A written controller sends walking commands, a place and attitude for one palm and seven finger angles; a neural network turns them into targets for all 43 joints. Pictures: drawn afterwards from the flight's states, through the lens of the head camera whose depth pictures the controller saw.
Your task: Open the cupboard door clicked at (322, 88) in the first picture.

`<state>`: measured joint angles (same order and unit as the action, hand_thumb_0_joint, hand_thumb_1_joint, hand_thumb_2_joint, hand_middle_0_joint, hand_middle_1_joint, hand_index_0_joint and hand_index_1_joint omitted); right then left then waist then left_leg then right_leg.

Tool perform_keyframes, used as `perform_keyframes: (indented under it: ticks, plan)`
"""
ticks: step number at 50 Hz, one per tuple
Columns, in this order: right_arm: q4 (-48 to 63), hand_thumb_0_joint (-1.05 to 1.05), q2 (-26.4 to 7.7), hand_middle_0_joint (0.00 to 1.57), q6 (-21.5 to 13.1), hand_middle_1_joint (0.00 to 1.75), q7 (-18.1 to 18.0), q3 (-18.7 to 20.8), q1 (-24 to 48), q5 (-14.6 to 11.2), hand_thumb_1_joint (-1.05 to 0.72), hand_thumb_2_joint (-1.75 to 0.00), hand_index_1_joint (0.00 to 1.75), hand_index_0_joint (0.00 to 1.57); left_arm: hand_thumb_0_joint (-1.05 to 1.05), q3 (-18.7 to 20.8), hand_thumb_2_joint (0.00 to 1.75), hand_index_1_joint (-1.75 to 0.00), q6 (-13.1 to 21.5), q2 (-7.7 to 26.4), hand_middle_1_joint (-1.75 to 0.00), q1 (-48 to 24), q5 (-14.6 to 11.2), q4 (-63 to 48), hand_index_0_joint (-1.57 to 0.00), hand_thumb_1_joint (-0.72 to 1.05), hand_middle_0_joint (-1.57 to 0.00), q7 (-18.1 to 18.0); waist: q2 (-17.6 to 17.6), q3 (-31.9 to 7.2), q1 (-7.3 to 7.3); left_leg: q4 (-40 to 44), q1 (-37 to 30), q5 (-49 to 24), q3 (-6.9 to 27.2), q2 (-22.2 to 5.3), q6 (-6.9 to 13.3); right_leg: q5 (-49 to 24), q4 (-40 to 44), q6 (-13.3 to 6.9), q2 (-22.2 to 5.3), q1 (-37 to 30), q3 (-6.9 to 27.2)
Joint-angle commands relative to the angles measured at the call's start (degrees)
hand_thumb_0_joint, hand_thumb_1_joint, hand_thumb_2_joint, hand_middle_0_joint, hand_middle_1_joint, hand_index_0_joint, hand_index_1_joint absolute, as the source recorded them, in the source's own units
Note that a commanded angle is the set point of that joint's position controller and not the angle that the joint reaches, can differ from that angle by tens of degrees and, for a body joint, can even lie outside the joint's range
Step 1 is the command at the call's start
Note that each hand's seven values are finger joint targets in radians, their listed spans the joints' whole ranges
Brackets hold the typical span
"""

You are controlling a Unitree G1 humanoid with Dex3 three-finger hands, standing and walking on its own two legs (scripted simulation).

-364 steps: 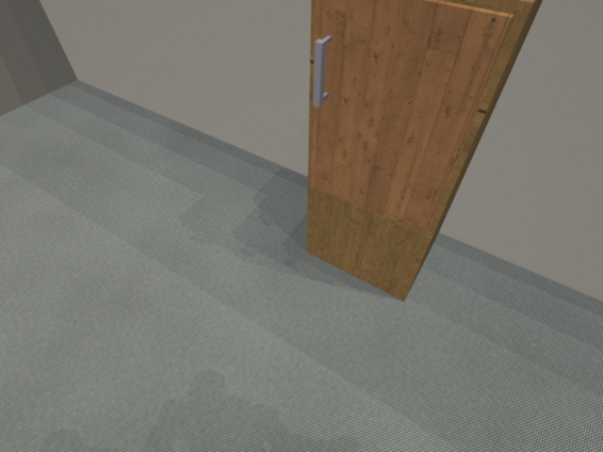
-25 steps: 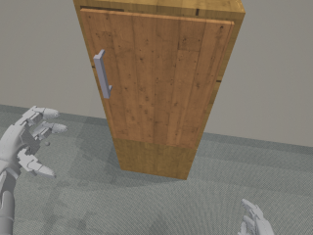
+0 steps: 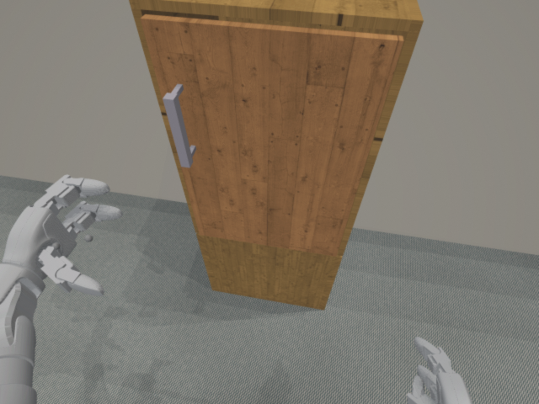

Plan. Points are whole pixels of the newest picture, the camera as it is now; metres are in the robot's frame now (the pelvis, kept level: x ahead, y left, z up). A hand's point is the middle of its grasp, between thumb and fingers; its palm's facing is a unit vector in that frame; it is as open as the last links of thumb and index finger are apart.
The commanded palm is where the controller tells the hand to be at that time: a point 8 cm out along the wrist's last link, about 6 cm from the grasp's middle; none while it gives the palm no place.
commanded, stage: move the hooked fingers beside the handle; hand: left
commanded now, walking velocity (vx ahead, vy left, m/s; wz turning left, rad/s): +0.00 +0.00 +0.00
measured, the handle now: (182, 127) +0.57 +0.21 +0.09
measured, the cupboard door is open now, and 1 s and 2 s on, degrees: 0 0 0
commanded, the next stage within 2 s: none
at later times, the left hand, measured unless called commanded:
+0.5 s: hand (114, 196) +0.38 +0.26 +0.11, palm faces -0.11 -0.99 +0.00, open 13.9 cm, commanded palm +0.36 +0.31 +0.10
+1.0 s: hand (134, 161) +0.46 +0.26 +0.10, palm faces -0.10 -0.99 +0.01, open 13.9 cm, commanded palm +0.45 +0.31 +0.10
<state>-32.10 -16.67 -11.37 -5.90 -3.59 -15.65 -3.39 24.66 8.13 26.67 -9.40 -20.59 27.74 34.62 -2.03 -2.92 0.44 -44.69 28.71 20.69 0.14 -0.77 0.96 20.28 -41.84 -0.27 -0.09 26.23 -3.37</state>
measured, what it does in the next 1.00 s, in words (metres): stands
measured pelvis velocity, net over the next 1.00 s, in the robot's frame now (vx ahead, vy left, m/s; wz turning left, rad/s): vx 0.00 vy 0.01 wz -0.04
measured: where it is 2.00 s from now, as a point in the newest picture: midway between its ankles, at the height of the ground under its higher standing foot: outside the picture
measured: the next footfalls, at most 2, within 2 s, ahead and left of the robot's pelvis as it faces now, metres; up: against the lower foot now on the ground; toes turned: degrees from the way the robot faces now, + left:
none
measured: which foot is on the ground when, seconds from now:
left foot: down 0.00-1.00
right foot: down 0.00-1.00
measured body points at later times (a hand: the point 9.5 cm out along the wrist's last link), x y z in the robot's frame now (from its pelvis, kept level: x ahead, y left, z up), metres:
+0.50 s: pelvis +0.00 +0.00 -0.01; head +0.05 +0.01 +0.44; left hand +0.38 +0.32 +0.11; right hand +0.09 -0.27 -0.10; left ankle +0.02 +0.11 -0.71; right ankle +0.01 -0.12 -0.71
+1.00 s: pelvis +0.00 +0.01 -0.02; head +0.10 +0.02 +0.42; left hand +0.46 +0.32 +0.10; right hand +0.04 -0.27 -0.12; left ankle +0.02 +0.11 -0.71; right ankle +0.01 -0.12 -0.71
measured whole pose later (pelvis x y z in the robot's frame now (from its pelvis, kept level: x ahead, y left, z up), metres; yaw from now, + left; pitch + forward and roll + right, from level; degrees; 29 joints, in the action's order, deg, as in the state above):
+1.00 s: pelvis +0.00 +0.01 -0.02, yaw -2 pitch +15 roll -2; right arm -34.2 -17.9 -1.1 -4.0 -3.3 -21.8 -2.3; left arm 27.1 15.2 39.3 -45.3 -11.4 65.9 34.5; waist -0.4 -3.9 -6.5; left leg -50.8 42.7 22.8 -1.0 -1.8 1.4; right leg 21.3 -47.3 0.1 0.8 40.5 -2.1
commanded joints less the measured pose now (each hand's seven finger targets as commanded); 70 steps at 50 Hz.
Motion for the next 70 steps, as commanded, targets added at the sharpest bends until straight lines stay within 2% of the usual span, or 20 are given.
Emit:
perform_keyframes:
  ticks: [1, 3, 6, 9, 14, 23, 27, 29, 33, 36, 40, 44, 53, 55, 58, 60, 63, 67, 69, 70]
  plan:
    - [7.0, 0.0, -8.4, 0.2, -2.7, 0.3, -1.3, 3.8, 1.3, -0.2, -0.9, -0.9, 0.3, 0.2, 0.0, 4.9, 0.3, -1.2, 4.6, 18.4, -1.2, -22.3, -0.9, -8.4, -0.3, -0.5, -0.3, 0.2, -2.7, -12.5, -1.65, 6.5, -7.2, -8.3, 1.4, 1.0, 0.6, -7.3, 6.4, -1.5, 1.4, -1.7, 2.5]
    - [6.9, 0.0, -8.2, 0.2, -2.5, 0.3, -1.3, 3.7, 1.2, -0.4, -0.9, -0.9, 0.3, 0.2, 0.0, 2.9, 0.3, -1.2, 4.8, 16.9, -1.2, -24.9, -0.5, -7.5, -0.3, -0.5, -0.3, 0.4, -4.2, -13.8, -2.14, 6.5, -8.2, -8.8, 1.5, 1.0, 0.6, -8.2, 6.1, -1.4, 1.3, -1.2, 2.3]
    - [6.3, 0.0, -8.9, 0.2, -1.8, 0.3, -1.2, 3.8, -0.1, -0.2, -0.9, -0.9, 0.3, 0.2, 0.0, 5.9, 0.3, -1.2, 4.5, 20.4, -1.2, -24.8, -0.5, -1.2, -0.3, -0.5, -0.3, 0.4, 0.6, -13.0, -1.63, 6.0, -5.1, -8.9, 1.6, 0.9, 0.6, -8.2, 6.1, -1.4, 1.4, -2.0, 2.7]
    - [6.8, 0.0, -8.9, 0.2, -1.2, 0.3, -0.6, 3.9, -0.3, -0.2, -0.9, -0.9, 0.3, 0.2, 0.0, 6.0, 0.3, -1.2, 5.4, 21.4, -1.2, -27.4, 0.3, -0.7, -0.3, -0.5, -0.3, 0.6, -3.3, -15.3, -1.36, 5.9, -5.4, -9.4, 1.2, 1.0, 0.5, -9.0, 5.1, -1.5, 1.1, -2.0, 2.8]
    - [7.1, 0.0, -9.2, 0.2, -0.2, 0.3, 0.0, 4.2, -1.9, -0.1, -0.9, -0.9, 0.3, 0.2, 0.0, 5.8, 0.3, -1.2, 6.2, 21.4, -1.2, -29.0, 0.5, 1.9, -0.3, -0.5, -0.3, 0.8, -2.8, -16.7, -1.59, 5.3, -4.8, -11.2, 1.0, 0.9, 0.6, -11.5, 4.1, -1.5, 1.5, -1.8, 2.6]
    - [5.5, 0.0, -9.9, 0.2, 1.6, 0.3, 0.0, 4.6, -4.6, -0.1, -0.9, -0.9, 0.3, 0.2, 0.0, 2.8, 0.3, -1.2, 7.6, 21.1, -1.2, -40.2, 2.2, 6.1, -0.3, -0.5, -0.3, 0.0, -3.1, -18.0, -3.87, 4.9, -6.4, -10.5, 1.9, 0.5, 0.6, -9.7, 3.5, -1.5, 1.8, 2.8, 2.0]
    - [4.6, 0.0, -10.3, 0.2, 2.7, 0.3, 0.0, 4.4, -5.9, 0.2, -0.9, -0.9, 0.3, 0.2, 0.0, 4.7, 0.3, -1.2, 7.9, 24.1, -1.2, -42.6, 3.2, 12.0, -0.3, -0.5, -0.3, -0.7, -2.1, -17.4, -3.64, 4.7, -4.6, -9.6, 2.3, 0.3, 0.5, -8.7, 3.0, -1.7, 1.9, 3.3, 1.8]
    - [4.2, 0.0, -10.2, 0.2, 3.1, 0.3, 0.2, 4.4, -6.3, 0.2, -0.9, -0.9, 0.3, 0.2, 0.0, 2.3, 0.3, -1.2, 8.3, 22.6, -1.2, -46.7, 4.2, 13.5, -0.3, -0.5, -0.3, -0.9, -3.3, -17.9, -4.56, 4.5, -5.0, -9.3, 2.3, 0.3, 0.5, -8.2, 2.7, -1.6, 1.8, 4.9, 1.7]
    - [3.5, 0.0, -10.7, 0.2, 4.2, 0.3, 0.3, 4.4, -7.8, 0.6, -0.9, -0.9, 0.3, 0.2, 0.0, 4.9, 0.3, -1.2, 9.7, 26.7, -1.2, -50.3, 5.3, 17.7, -0.3, -0.5, -0.3, -1.5, -2.5, -20.4, -4.6, 3.1, -4.0, -11.1, 2.2, 0.1, 0.6, -10.3, 1.6, -1.5, 1.9, 3.9, 2.1]
    - [3.7, 0.0, -10.5, 0.2, 4.9, 0.3, 0.6, 4.4, -8.3, 0.7, -0.9, -0.9, 0.3, 0.2, 0.0, 3.2, 0.3, -1.2, 10.7, 25.2, -1.2, -52.7, 5.6, 18.8, -0.3, -0.5, -0.3, -1.1, -3.8, -21.5, -5.08, 2.3, -4.7, -13.3, 2.2, 0.1, 0.5, -11.9, 0.8, -1.7, 2.2, 4.8, 2.0]
    - [3.5, 0.0, -10.9, 0.2, 6.4, 0.3, 0.9, 4.6, -9.6, 0.8, -0.9, -0.9, 0.3, 0.2, 0.0, 5.8, 0.3, -1.2, 10.5, 28.9, -1.2, -51.8, 6.5, 22.3, -0.3, -0.5, -0.3, -0.6, -3.5, -22.8, -4.68, 1.5, -3.0, -14.7, 1.7, 0.1, 0.7, -14.1, 0.2, -1.3, 2.1, 3.8, 2.3]
    - [2.9, 0.0, -11.2, 0.2, 7.8, 0.3, 0.9, 4.6, -10.8, 0.7, -0.9, -0.9, 0.3, 0.2, 0.0, 4.5, 0.3, -1.2, 10.1, 29.0, -1.2, -55.9, 7.1, 25.9, -0.3, -0.5, -0.3, -0.2, -1.3, -20.5, -6.74, 0.6, -0.7, -13.2, 1.4, -0.1, 1.1, -13.2, 0.4, -1.0, 2.4, 6.3, 2.4]
    - [1.0, 0.0, -11.8, 0.2, 10.0, 0.3, 0.8, 4.6, -13.6, 1.3, -0.9, -0.9, 0.3, 0.2, 0.0, 4.6, 0.3, -1.2, 11.3, 32.2, -1.2, -64.4, 8.8, 27.8, -0.3, -0.5, -0.3, 0.0, -7.5, -26.5, -8.29, -1.9, -4.7, -17.4, 2.5, -0.5, 0.7, -13.8, -1.2, -1.2, 2.8, 10.2, 2.1]
    - [0.8, 0.0, -11.9, 0.2, 10.5, 0.3, 0.8, 4.6, -14.2, 1.2, -0.9, -0.9, 0.3, 0.2, 0.0, 4.8, 0.3, -1.2, 10.7, 32.9, -1.2, -64.7, 9.1, 29.6, -0.3, -0.5, -0.3, 0.0, -5.1, -25.8, -8.7, -2.1, -2.9, -16.7, 2.5, -0.6, 0.9, -13.6, -1.1, -1.0, 2.8, 10.3, 2.1]
    - [0.8, 0.0, -11.9, 0.2, 11.4, 0.3, 0.9, 4.4, -14.9, 1.4, -0.9, -0.9, 0.3, 0.2, 0.0, 5.5, 0.3, -1.2, 10.4, 35.0, -1.2, -66.1, 10.2, 30.2, -0.3, -0.5, -0.3, -0.6, -8.1, -26.4, -8.35, -2.7, -3.4, -18.6, 2.7, -0.7, 0.7, -14.3, -1.8, -1.2, 3.0, 11.4, 1.9]
    - [0.5, 0.0, -12.0, 0.2, 11.8, 0.3, 1.0, 4.3, -15.5, 1.6, -0.9, -0.9, 0.3, 0.2, 0.0, 4.1, 0.3, -1.2, 9.9, 34.2, -1.2, -68.3, 11.1, 31.2, -0.3, -0.5, -0.3, -1.3, -7.9, -24.9, -9.53, -2.7, -3.3, -17.7, 3.1, -1.0, 0.7, -12.8, -1.5, -1.0, 3.0, 13.7, 1.6]
    - [0.7, 0.0, -12.3, 0.2, 12.5, 0.3, 1.0, 4.1, -16.4, 1.7, -0.9, -0.9, 0.3, 0.2, 0.0, 6.5, 0.3, -1.2, 9.8, 37.8, -1.2, -69.5, 11.5, 33.2, -0.3, -0.5, -0.3, -1.6, -6.4, -27.0, -9.8, -3.9, -1.1, -18.7, 2.4, -0.9, 1.0, -15.2, -2.0, -0.8, 3.2, 11.3, 2.2]
    - [0.6, 0.0, -12.3, 0.2, 13.5, 0.3, 1.1, 4.1, -17.6, 2.0, -0.9, -0.9, 0.3, 0.2, 0.0, 6.6, 0.3, -1.2, 10.5, 39.1, -1.2, -72.2, 12.5, 31.7, -0.3, -0.5, -0.3, -1.6, -10.1, -30.2, -9.98, -5.0, -4.4, -23.6, 2.9, -1.2, 0.5, -17.3, -2.9, -1.0, 3.5, 12.7, 1.8]
    - [0.9, 0.0, -12.4, 0.2, 14.1, 0.3, 1.3, 3.9, -18.0, 2.1, -0.9, -0.9, 0.3, 0.2, 0.0, 8.0, 0.3, -1.2, 9.7, 40.8, -1.2, -69.5, 12.7, 34.9, -0.3, -0.5, -0.3, -1.3, -8.0, -29.5, -9.62, -5.3, -2.2, -23.4, 2.8, -1.2, 0.7, -17.7, -3.0, -0.9, 3.7, 11.9, 1.8]
    - [0.9, 0.0, -12.4, 0.2, 14.3, 0.3, 1.4, 3.7, -18.1, 2.1, -0.9, -0.9, 0.3, 0.2, 0.0, 7.2, 0.3, -1.2, 9.4, 40.6, -1.2, -71.2, 13.0, 35.0, -0.3, -0.5, -0.3, -1.2, -8.0, -28.5, -10.34, -5.2, -1.2, -22.3, 2.7, -1.2, 0.8, -17.2, -2.9, -0.8, 3.7, 12.3, 1.7]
